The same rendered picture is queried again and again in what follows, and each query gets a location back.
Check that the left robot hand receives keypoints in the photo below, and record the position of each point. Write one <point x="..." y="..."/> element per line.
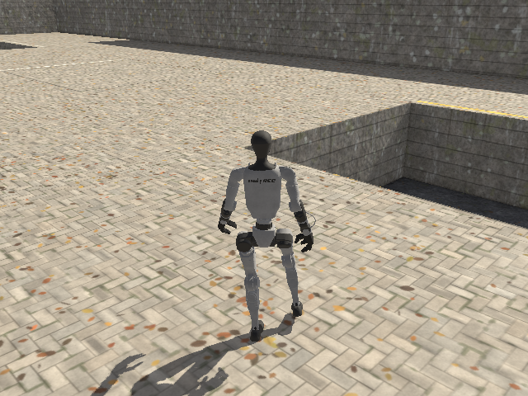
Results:
<point x="223" y="229"/>

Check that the robot right forearm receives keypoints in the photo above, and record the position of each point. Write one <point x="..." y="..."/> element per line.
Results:
<point x="303" y="220"/>

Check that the left robot upper arm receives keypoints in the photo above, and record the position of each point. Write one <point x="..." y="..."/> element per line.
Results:
<point x="236" y="176"/>

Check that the right robot hand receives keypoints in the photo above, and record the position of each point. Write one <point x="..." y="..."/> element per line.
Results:
<point x="307" y="239"/>

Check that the robot left forearm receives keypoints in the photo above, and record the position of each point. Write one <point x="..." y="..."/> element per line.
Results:
<point x="224" y="215"/>

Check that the humanoid robot head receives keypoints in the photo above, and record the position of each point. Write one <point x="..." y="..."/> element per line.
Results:
<point x="261" y="144"/>

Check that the right robot upper arm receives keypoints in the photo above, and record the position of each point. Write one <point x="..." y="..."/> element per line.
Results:
<point x="288" y="174"/>

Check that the humanoid robot torso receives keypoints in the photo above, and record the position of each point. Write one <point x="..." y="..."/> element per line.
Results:
<point x="263" y="199"/>

